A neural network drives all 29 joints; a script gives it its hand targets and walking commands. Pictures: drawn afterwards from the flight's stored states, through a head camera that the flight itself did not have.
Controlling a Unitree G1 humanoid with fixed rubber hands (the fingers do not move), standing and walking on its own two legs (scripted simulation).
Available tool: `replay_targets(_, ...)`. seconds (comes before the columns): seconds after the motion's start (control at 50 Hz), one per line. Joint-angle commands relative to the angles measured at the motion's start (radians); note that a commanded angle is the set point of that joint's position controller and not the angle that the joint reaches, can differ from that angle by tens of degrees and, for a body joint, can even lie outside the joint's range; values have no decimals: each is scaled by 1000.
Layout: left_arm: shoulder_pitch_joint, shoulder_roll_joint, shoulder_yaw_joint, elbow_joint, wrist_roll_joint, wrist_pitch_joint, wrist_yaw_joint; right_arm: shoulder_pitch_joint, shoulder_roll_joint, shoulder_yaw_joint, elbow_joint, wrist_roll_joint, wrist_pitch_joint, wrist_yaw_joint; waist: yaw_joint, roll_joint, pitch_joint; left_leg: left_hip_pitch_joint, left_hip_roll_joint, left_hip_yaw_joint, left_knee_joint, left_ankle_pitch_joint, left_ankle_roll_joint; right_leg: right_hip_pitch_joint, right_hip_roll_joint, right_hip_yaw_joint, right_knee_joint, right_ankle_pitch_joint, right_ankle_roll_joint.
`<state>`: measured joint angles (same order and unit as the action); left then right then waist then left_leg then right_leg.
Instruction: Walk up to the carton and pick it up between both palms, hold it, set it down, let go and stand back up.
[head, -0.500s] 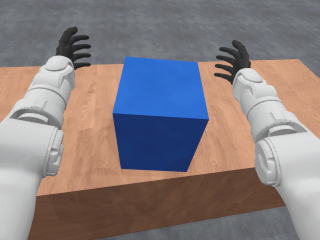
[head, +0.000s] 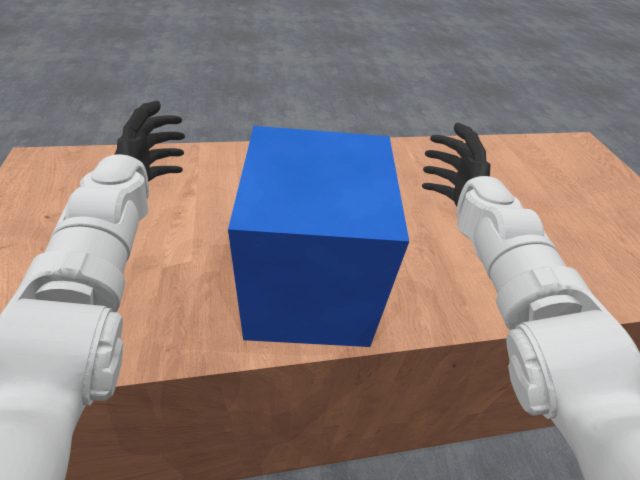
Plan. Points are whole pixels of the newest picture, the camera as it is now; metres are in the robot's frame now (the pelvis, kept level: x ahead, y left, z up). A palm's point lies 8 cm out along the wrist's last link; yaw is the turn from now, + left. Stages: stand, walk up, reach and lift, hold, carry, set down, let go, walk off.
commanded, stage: set down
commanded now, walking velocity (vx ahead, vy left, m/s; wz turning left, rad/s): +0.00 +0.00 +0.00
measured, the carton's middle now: (314, 241) +0.47 +0.02 +0.04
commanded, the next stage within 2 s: none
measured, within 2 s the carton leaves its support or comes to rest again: neither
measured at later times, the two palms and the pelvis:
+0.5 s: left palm (134, 228) +0.39 +0.24 +0.13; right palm (463, 245) +0.39 -0.16 +0.12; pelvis -0.01 +0.00 +0.00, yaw -1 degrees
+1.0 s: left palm (131, 291) +0.33 +0.24 +0.08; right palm (469, 306) +0.34 -0.17 +0.08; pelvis +0.01 +0.00 +0.00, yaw -1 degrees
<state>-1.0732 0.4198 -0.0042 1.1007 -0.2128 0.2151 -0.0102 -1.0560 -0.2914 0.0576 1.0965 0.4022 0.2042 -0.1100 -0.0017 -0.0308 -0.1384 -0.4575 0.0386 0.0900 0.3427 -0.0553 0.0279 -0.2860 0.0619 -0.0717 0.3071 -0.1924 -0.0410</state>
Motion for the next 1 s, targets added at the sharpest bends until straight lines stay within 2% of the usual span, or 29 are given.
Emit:
replay_targets(0.0,-421,107,34,-272,-7,-27,17,-403,-139,-66,-252,-36,-41,-9,-6,89,-522,638,9,-105,92,218,-24,-172,-29,20,-42,213,76)
replay_targets(0.1,-336,88,62,-355,5,6,30,-322,-123,-91,-321,-69,-27,-24,-10,91,-526,652,12,-108,95,193,-17,-158,-30,24,-36,198,77)
replay_targets(0.34,-76,30,122,-431,73,30,16,-101,-52,-49,-368,-64,-28,-39,24,60,-309,618,8,-92,61,147,0,-100,-29,41,-57,82,74)
replay_targets(0.6,196,-5,147,-713,65,22,-1,177,11,-85,-630,-119,-66,-44,21,76,-259,669,8,-80,62,161,-18,-94,-31,50,-68,47,57)
replay_targets(0.84,513,-44,162,-904,63,-11,-21,509,61,-71,-860,-143,-109,-39,36,51,-175,679,-2,-77,56,210,-19,-86,-47,70,-79,60,50)
replay_targets(0.86,318,26,131,-906,16,-28,-18,325,21,-104,-881,-168,-106,-44,5,50,-197,588,-17,-70,45,110,-7,-113,-76,77,-79,28,58)
replay_targets(0.88,372,19,133,-889,6,-42,-6,375,43,-88,-874,-163,-101,-40,19,35,-183,579,-15,-76,36,71,-1,-119,-80,81,-66,18,58)
replay_targets(0.92,482,7,139,-898,6,-64,-2,478,58,-55,-879,-136,-104,-32,34,36,-214,609,-13,-81,37,122,3,-73,-84,96,-61,82,59)
replay_targets(0.98,603,-11,146,-875,18,-78,-25,579,60,-26,-855,-117,-113,-34,32,35,-199,648,-16,-86,41,215,-6,-32,-83,100,-66,180,62)
